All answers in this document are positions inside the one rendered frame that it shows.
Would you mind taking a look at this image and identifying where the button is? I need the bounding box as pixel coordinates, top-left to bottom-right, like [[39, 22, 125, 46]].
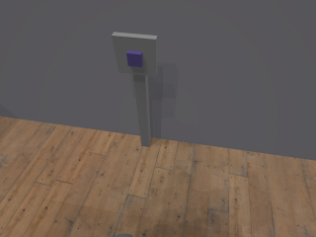
[[126, 50, 143, 67]]

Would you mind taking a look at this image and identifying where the panel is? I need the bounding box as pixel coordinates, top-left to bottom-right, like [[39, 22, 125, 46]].
[[112, 32, 158, 147]]

